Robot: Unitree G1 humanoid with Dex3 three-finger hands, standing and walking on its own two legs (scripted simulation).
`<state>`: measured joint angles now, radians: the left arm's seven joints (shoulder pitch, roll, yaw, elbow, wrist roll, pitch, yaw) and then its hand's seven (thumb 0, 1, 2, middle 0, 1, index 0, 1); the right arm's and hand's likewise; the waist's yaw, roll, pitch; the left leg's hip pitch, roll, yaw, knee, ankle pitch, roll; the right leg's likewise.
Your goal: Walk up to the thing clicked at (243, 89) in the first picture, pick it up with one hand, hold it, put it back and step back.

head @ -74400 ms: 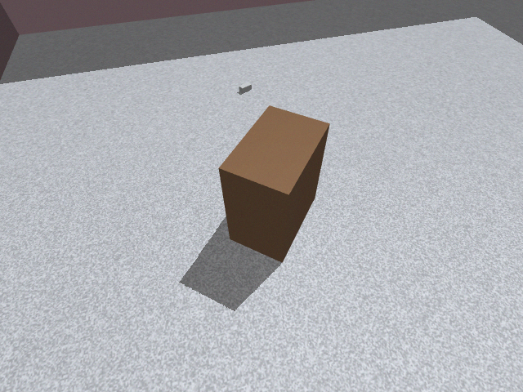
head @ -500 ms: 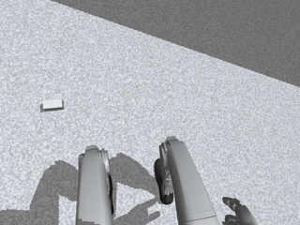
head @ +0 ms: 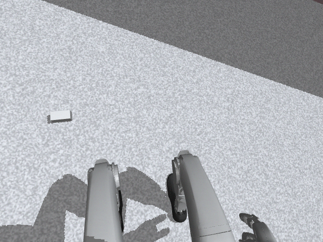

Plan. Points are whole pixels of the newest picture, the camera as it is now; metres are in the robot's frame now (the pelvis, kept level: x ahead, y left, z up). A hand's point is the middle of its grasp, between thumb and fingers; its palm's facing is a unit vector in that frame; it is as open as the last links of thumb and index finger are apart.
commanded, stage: go down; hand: left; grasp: from above
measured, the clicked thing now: (61, 116) +0.52 +0.33 -0.51
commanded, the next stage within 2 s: approach in 0.04 s
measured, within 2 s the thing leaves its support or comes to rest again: neither
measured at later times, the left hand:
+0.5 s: hand (4, 95) +0.47 +0.36 -0.14, palm faces -0.52 -0.05 -0.85, open 13.5 cm
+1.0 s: hand (52, 114) +0.49 +0.33 -0.38, palm faces -0.47 -0.05 -0.88, open 13.6 cm
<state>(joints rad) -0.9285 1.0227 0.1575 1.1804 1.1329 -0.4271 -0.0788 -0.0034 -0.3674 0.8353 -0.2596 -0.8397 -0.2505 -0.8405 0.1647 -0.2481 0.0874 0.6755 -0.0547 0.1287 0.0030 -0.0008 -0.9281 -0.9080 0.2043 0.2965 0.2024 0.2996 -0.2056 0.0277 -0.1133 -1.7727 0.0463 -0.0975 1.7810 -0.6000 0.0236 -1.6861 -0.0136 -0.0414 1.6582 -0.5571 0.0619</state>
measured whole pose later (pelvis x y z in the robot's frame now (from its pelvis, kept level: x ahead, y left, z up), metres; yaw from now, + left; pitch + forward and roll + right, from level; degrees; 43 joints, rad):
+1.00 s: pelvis -0.01 +0.00 -0.20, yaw -4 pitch +34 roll -12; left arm -1.17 1.07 0.13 1.59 1.41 -0.37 0.36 0.00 -0.44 0.89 -0.17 -1.00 -0.18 -0.98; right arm 0.09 -0.24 0.17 0.71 -0.16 0.03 0.11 0.00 -0.93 -0.90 0.20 0.30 0.20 0.30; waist -0.33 -0.06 0.06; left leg -2.38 0.00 -0.16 2.40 -0.64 0.03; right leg -2.25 0.00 -0.04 2.27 -0.63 0.08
